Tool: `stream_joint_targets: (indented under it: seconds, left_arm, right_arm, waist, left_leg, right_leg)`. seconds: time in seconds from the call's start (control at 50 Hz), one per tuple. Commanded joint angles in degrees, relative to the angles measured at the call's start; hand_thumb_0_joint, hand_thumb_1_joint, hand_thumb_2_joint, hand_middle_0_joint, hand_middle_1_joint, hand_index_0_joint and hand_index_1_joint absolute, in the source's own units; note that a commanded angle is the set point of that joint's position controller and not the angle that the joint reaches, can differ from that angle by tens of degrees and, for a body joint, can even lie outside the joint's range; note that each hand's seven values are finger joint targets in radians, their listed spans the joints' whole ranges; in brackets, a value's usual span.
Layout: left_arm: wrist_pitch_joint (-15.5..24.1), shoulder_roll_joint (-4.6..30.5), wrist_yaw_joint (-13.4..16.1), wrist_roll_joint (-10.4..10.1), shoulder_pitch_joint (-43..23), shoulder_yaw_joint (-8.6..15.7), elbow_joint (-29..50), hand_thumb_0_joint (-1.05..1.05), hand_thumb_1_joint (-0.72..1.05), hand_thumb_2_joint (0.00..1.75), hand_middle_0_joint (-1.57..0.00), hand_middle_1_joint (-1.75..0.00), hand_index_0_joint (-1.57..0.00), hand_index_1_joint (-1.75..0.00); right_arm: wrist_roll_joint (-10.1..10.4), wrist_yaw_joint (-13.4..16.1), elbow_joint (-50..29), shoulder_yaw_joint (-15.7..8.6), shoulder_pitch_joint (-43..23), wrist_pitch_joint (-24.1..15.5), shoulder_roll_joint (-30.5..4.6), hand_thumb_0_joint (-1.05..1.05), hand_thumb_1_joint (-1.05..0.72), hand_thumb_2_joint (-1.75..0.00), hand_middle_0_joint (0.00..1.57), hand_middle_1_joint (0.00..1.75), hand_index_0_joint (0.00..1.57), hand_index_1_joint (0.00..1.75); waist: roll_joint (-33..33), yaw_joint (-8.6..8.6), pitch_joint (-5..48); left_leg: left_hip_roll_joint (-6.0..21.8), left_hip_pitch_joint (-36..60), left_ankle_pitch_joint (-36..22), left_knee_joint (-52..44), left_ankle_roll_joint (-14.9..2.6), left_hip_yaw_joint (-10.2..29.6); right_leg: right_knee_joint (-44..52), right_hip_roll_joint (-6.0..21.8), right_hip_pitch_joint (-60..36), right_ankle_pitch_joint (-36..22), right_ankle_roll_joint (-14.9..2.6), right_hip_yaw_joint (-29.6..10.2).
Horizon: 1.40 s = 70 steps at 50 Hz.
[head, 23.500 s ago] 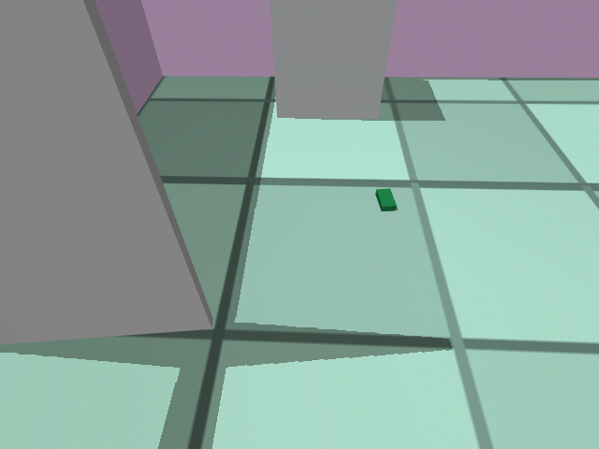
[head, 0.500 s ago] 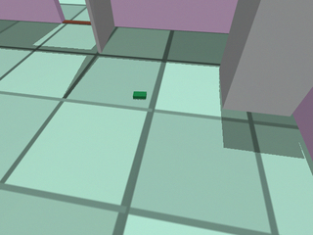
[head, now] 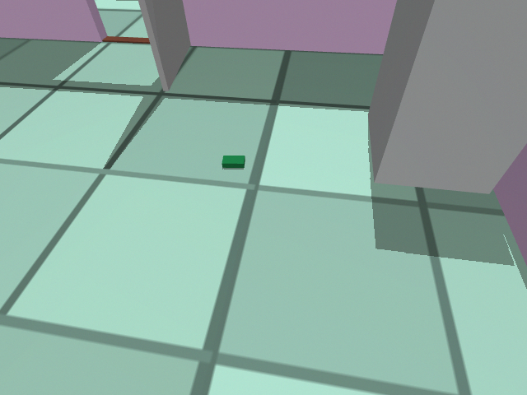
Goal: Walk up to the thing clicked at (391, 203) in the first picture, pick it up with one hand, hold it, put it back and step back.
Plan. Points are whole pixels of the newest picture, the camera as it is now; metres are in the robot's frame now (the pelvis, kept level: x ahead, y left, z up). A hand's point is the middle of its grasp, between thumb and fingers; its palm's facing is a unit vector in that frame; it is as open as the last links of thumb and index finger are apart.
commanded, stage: stand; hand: left
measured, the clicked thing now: (233, 161) +1.46 +0.23 -0.77
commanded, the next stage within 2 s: walk up in 1.42 s
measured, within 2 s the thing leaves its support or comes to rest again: neither
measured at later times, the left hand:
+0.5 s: hand out of the picture +0.08 +0.25 -0.15, palm faces -0.01 -0.94 -0.35, open 7.4 cm
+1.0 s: hand out of the picture +0.08 +0.25 -0.16, palm faces -0.03 -0.94 -0.34, open 7.4 cm
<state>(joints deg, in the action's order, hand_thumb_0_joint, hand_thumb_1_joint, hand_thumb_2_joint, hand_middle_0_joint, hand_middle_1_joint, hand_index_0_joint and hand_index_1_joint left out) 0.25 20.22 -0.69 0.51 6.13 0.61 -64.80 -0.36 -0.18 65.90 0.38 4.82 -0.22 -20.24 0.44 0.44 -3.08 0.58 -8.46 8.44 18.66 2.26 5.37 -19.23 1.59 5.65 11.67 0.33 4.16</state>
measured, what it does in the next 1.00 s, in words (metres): stands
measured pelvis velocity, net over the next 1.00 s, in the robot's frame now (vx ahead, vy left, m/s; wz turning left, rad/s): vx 0.00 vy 0.00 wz -0.02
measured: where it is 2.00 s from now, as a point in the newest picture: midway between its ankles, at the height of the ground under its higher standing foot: outside the picture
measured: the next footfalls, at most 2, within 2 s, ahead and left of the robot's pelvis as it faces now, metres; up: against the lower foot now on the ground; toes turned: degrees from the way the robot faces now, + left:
left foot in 1.72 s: +0.20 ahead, +0.19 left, +0.00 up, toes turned +6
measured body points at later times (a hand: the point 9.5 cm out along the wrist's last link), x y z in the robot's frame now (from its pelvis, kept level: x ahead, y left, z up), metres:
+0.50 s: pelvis +0.01 +0.00 +0.00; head +0.01 -0.01 +0.45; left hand +0.08 +0.30 -0.13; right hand +0.09 -0.31 -0.13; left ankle +0.02 +0.15 -0.75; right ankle -0.01 -0.12 -0.75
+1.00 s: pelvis +0.00 +0.00 +0.00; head +0.01 +0.00 +0.45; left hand +0.08 +0.30 -0.13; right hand +0.07 -0.31 -0.13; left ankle +0.02 +0.15 -0.75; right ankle -0.01 -0.12 -0.75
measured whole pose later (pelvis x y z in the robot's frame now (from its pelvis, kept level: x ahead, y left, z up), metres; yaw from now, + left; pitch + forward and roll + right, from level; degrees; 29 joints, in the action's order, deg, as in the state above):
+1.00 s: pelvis +0.00 +0.00 +0.00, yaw -1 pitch -2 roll +0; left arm 0.3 20.4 -0.7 0.5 7.1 0.4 -64.4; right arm -0.5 0.0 65.2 0.8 6.7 -0.1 -20.4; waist 0.3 0.3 -3.0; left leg 1.2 -7.4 8.9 18.3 2.5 4.6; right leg -18.6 1.0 4.8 11.6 0.1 3.4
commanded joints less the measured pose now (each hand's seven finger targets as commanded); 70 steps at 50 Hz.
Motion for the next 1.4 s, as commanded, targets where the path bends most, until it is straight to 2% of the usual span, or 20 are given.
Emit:
stream_joint_targets:
  seconds: [0.0, 0.2, 0.26, 0.32, 0.42, 0.48, 0.58, 0.7, 0.78, 0.8, 0.92, 1.08, 1.22, 1.34, 1.38]
  left_arm:
    - [1.18, 12.66, 0.88, -0.25, -1.98, 2.15, 3.21, 0.0, 0.9, 0.9, -0.2, -0.3, -0.2, -0.3]
    - [1.05, 12.56, 0.95, -0.35, -1.98, 2.27, 3.23, 0.0, 0.9, 0.9, -0.2, -0.3, -0.2, -0.3]
    - [1.17, 12.81, 0.9, -0.27, -1.68, 2.27, 3.18, 0.0, 0.9, 0.9, -0.2, -0.3, -0.2, -0.3]
    - [1.07, 12.63, 0.99, -0.2, -1.71, 2.27, 3.54, 0.0, 0.9, 0.9, -0.2, -0.3, -0.2, -0.3]
    - [1.01, 12.4, 0.95, -0.2, -1.79, 2.06, 3.4, 0.0, 0.9, 0.9, -0.2, -0.3, -0.2, -0.3]
    - [1.05, 12.65, 0.96, -0.07, -2.24, 2.1, 3.74, 0.0, 0.9, 0.9, -0.2, -0.3, -0.2, -0.3]
    - [1.21, 12.75, 0.88, -0.14, -1.74, 2.12, 3.81, 0.0, 0.9, 0.9, -0.2, -0.3, -0.2, -0.3]
    - [1.08, 12.84, 0.89, -0.02, -1.71, 2.04, 3.76, 0.0, 0.9, 0.9, -0.2, -0.3, -0.2, -0.3]
    - [1.29, 12.86, 0.86, -0.1, -1.46, 1.97, 3.8, 0.0, 0.9, 0.9, -0.2, -0.3, -0.2, -0.3]
    - [1.24, 13.04, 0.89, -0.09, -1.59, 2.05, 3.9, 0.0, 0.9, 0.9, -0.2, -0.3, -0.2, -0.3]
    - [1.25, 12.62, 0.89, -0.18, -1.21, 1.88, 4.0, 0.0, 0.9, 0.9, -0.2, -0.3, -0.2, -0.3]
    - [1.04, 13.05, 0.81, -0.17, -1.09, 2.0, 3.52, 0.0, 0.9, 0.9, -0.2, -0.3, -0.2, -0.3]
    - [1.21, 12.87, 0.79, -0.13, -1.2, 2.01, 4.01, 0.0, 0.9, 0.9, -0.2, -0.3, -0.2, -0.3]
    - [1.07, 12.98, 0.84, -0.06, -0.9, 1.97, 3.78, 0.0, 0.9, 0.9, -0.2, -0.3, -0.2, -0.3]
    - [1.17, 12.91, 0.82, -0.12, -0.71, 1.93, 3.77, 0.0, 0.9, 0.9, -0.2, -0.3, -0.2, -0.3]
  right_arm:
    - [0.06, 0.71, -3.38, -2.06, -2.19, -1.29, -11.7, 0.0, -0.9, -0.9, 0.2, 0.3, 0.2, 0.3]
    - [0.07, 0.96, -3.65, -1.98, -2.07, -1.32, -11.87, 0.0, -0.9, -0.9, 0.2, 0.3, 0.2, 0.3]
    - [0.04, 0.94, -3.53, -1.84, -1.42, -1.26, -11.82, 0.0, -0.9, -0.9, 0.2, 0.3, 0.2, 0.3]
    - [-0.06, 0.95, -3.86, -2.04, -2.01, -1.3, -12.3, 0.0, -0.9, -0.9, 0.2, 0.3, 0.2, 0.3]
    - [0.02, 0.93, -3.81, -1.94, -1.8, -1.16, -12.17, 0.0, -0.9, -0.9, 0.2, 0.3, 0.2, 0.3]
    - [-0.04, 0.87, -3.88, -2.01, -1.47, -1.16, -12.11, 0.0, -0.9, -0.9, 0.2, 0.3, 0.2, 0.3]
    - [-0.09, 0.83, -4.09, -1.96, -1.27, -1.27, -12.05, 0.0, -0.9, -0.9, 0.2, 0.3, 0.2, 0.3]
    - [-0.13, 0.78, -3.99, -1.98, -1.15, -1.17, -12.02, 0.0, -0.9, -0.9, 0.2, 0.3, 0.2, 0.3]
    - [-0.04, 0.76, -4.03, -1.98, -0.46, -1.21, -12.15, 0.0, -0.9, -0.9, 0.2, 0.3, 0.2, 0.3]
    - [-0.08, 0.76, -3.94, -1.91, -0.08, -1.19, -11.75, 0.0, -0.9, -0.9, 0.2, 0.3, 0.2, 0.3]
    - [-0.14, 0.84, -4.26, -1.95, -0.24, -1.26, -12.25, 0.0, -0.9, -0.9, 0.2, 0.3, 0.2, 0.3]
    - [-0.19, 0.85, -4.22, -1.79, 0.07, -1.11, -11.79, 0.0, -0.9, -0.9, 0.2, 0.3, 0.2, 0.3]
    - [-0.18, 0.94, -4.56, -1.92, 0.32, -1.41, -12.38, 0.0, -0.9, -0.9, 0.2, 0.3, 0.2, 0.3]
    - [-0.17, 0.9, -4.54, -1.85, 0.19, -1.26, -11.89, 0.0, -0.9, -0.9, 0.2, 0.3, 0.2, 0.3]
    - [-0.2, 0.94, -4.77, -1.94, -0.07, -1.35, -12.12, 0.0, -0.9, -0.9, 0.2, 0.3, 0.2, 0.3]
  waist:
    - [-0.23, 0.22, 5.28]
    - [-0.3, 0.35, 6.32]
    - [-1.09, 0.09, 5.03]
    - [-0.21, 0.41, 6.04]
    - [-0.22, 0.2, 3.96]
    - [-0.52, 0.14, 3.57]
    - [-0.25, 0.32, 4.75]
    - [-0.45, 0.25, 3.16]
    - [-0.29, -0.04, 4.99]
    - [-1.15, 0.02, 4.02]
    - [0.18, 0.26, 4.63]
    - [-0.42, 0.15, 3.18]
    - [0.38, 0.13, 4.52]
    - [-0.49, 0.16, 3.65]
    - [-0.42, 0.26, 4.96]
  left_leg:
    - [5.5, 0.43, -10.15, -1.65, -2.38, 3.11]
    - [5.87, 1.57, -13.89, -0.99, -2.35, 2.54]
    - [5.7, 1.69, -12.26, -1.48, -2.16, 2.45]
    - [5.88, 2.04, -13.68, -0.65, -2.23, 2.12]
    - [5.88, 1.33, -9.72, -1.87, -2.23, 2.35]
    - [5.72, 0.25, -8.75, -2.26, -2.06, 2.41]
    - [5.85, 0.94, -9.87, -2.02, -2.28, 2.32]
    - [5.65, 0.27, -6.67, -2.86, -2.19, 2.55]
    - [5.78, 1.47, -8.8, -1.91, -2.43, 2.22]
    - [5.64, 0.42, -7.96, -2.33, -2.23, 2.27]
    - [5.92, 0.92, -10.15, -1.95, -2.4, 2.23]
    - [5.71, -0.14, -6.26, -2.7, -2.63, 2.46]
    - [5.94, 1.06, -9.23, -2.0, -2.59, 2.26]
    - [5.87, 0.59, -8.43, -2.54, -2.42, 2.44]
    - [6.06, 1.5, -9.89, -1.77, -2.55, 2.17]
  right_leg:
    - [3.61, 6.73, -1.7, -5.43, -0.91, -5.22]
    - [2.92, 6.88, -3.16, -10.21, -0.96, -5.17]
    - [3.53, 6.61, -1.9, -8.8, -0.95, -5.31]
    - [3.11, 6.73, -2.76, -11.03, -0.92, -5.21]
    - [4.1, 6.4, -1.16, -6.02, -1.11, -5.46]
    - [4.38, 6.42, -1.42, -4.87, -1.22, -5.5]
    - [3.9, 6.51, -1.91, -6.52, -1.19, -5.66]
    - [4.69, 6.18, -0.54, -2.32, -1.21, -5.62]
    - [4.37, 6.59, -1.63, -6.15, -1.2, -6.11]
    - [4.45, 6.37, -1.68, -4.8, -1.22, -5.8]
    - [3.75, 6.4, -1.76, -6.93, -1.28, -5.8]
    - [4.23, 6.3, -0.87, -2.76, -1.35, -6.02]
    - [3.8, 6.54, -1.68, -5.95, -1.33, -6.33]
    - [3.72, 6.23, -1.06, -4.34, -1.29, -5.73]
    - [3.47, 6.44, -1.85, -6.44, -1.29, -5.91]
